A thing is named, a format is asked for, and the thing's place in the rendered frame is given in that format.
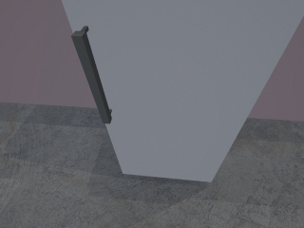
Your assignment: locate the handle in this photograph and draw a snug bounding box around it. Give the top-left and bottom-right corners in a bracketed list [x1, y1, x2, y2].
[71, 26, 112, 124]

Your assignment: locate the fridge door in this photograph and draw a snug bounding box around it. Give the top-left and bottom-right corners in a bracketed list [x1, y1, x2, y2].
[62, 0, 304, 182]

